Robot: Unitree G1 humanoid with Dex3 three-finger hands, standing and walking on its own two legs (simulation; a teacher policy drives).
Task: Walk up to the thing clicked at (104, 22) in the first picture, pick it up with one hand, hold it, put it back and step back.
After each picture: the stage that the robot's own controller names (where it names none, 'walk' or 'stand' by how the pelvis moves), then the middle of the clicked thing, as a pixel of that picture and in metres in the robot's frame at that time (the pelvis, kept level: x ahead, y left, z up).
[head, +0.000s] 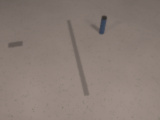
stand; (102, 25) +1.75 -0.34 -0.65
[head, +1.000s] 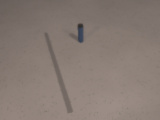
walk; (80, 33) +1.64 +0.07 -0.62
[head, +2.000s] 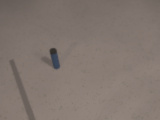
walk; (55, 59) +1.11 +0.30 -0.65
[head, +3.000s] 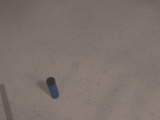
walk; (53, 88) +0.72 +0.25 -0.64
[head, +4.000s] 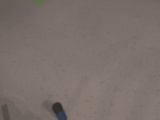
walk; (60, 113) +0.48 +0.20 -0.64
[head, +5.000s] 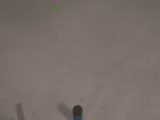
stand; (77, 117) +0.51 +0.02 -0.63
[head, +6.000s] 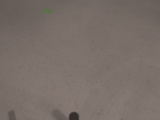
stand; out of the picture +0.48 +0.02 -0.64
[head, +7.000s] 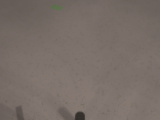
stand; out of the picture +0.46 +0.00 -0.66
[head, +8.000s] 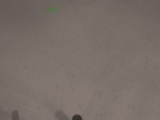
stand; out of the picture +0.45 +0.01 -0.66
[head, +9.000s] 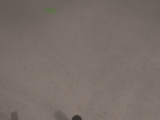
stand; out of the picture +0.45 +0.01 -0.66
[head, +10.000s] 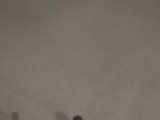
go down; out of the picture +0.44 +0.01 -0.66
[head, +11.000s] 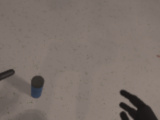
rest palm; (36, 88) +0.49 +0.03 -0.51
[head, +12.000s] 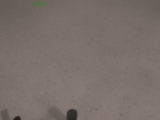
go down; out of the picture +0.46 +0.03 -0.58
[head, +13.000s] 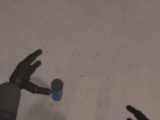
go down; (57, 91) +0.48 +0.03 -0.50
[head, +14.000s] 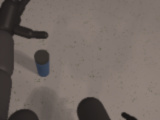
go down; (42, 65) +0.53 +0.05 -0.38
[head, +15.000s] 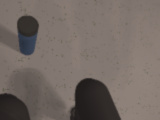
go down; (27, 38) +0.54 +0.10 -0.24
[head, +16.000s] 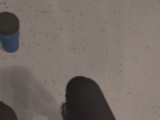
go down; (9, 36) +0.53 +0.11 -0.25
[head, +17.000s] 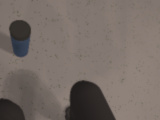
go down; (20, 41) +0.53 +0.10 -0.28
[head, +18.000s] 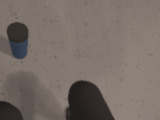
go down; (19, 43) +0.53 +0.09 -0.28
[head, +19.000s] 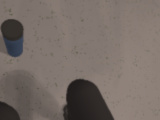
close; (14, 41) +0.53 +0.10 -0.27
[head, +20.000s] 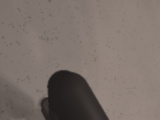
close; out of the picture +0.53 +0.13 -0.21
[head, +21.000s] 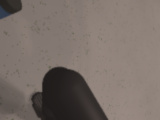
lift; out of the picture +0.53 +0.08 -0.23
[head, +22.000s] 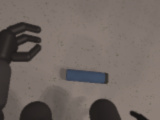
lift; (86, 76) +0.49 -0.11 -0.44
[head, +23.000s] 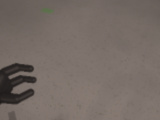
go down; out of the picture +0.38 -0.15 -0.70
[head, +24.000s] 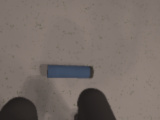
go down; (70, 71) +0.44 -0.09 -0.42
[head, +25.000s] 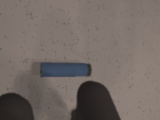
go down; (66, 69) +0.43 -0.07 -0.35
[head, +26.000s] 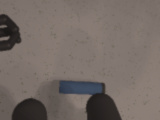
hold; (81, 87) +0.39 -0.09 -0.41
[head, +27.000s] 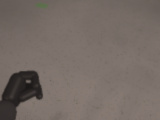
hold; out of the picture +0.30 -0.13 -0.69
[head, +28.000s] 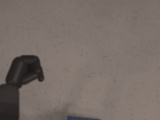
crouch; out of the picture +0.29 -0.11 -0.61
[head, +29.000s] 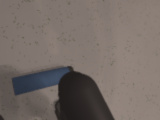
lower; (45, 79) +0.34 -0.05 -0.30
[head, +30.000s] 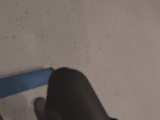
lower; (25, 81) +0.33 -0.04 -0.31
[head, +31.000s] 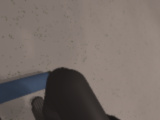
lower; (24, 86) +0.31 -0.04 -0.31
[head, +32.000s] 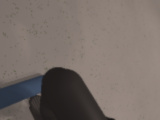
lower; (22, 90) +0.29 -0.04 -0.32
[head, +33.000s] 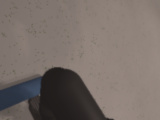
lower; (21, 92) +0.28 -0.04 -0.32
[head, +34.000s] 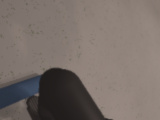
withdraw; (19, 91) +0.29 -0.04 -0.32
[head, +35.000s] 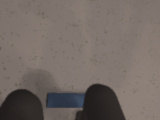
stand; (72, 100) +0.29 -0.07 -0.36
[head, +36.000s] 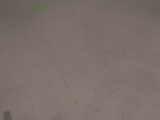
stand; out of the picture +0.20 -0.12 -0.67
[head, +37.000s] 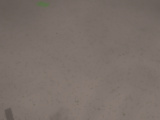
stand; out of the picture +0.19 -0.11 -0.68
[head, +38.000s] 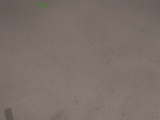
stand; out of the picture +0.20 -0.11 -0.68
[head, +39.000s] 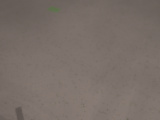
stand; out of the picture +0.22 -0.13 -0.74
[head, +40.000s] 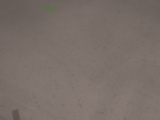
stand; out of the picture +0.21 -0.11 -0.75
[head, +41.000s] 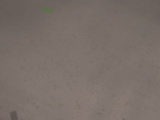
walk; out of the picture +0.21 -0.11 -0.75
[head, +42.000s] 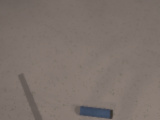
walk; (95, 112) +0.47 -0.12 -0.72
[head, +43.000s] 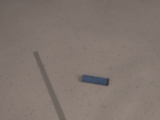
stand; (95, 80) +0.84 -0.11 -0.73
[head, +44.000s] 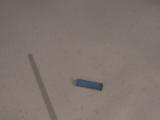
stand; (89, 84) +0.85 -0.11 -0.73
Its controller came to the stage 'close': yes
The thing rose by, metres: 0.00
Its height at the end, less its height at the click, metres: -0.09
